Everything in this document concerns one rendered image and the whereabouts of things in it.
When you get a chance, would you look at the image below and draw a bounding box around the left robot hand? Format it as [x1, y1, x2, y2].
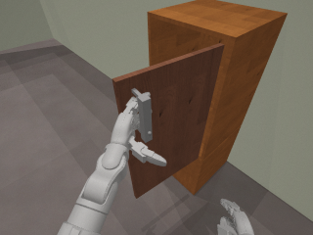
[111, 92, 167, 166]

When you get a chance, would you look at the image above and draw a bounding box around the right robot hand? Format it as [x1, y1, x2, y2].
[217, 199, 254, 235]

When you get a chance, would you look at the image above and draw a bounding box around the cupboard door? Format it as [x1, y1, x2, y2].
[112, 43, 225, 199]

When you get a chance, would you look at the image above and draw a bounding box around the left robot forearm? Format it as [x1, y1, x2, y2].
[57, 143, 129, 235]

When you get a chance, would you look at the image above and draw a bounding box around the handle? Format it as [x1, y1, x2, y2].
[131, 88, 153, 143]

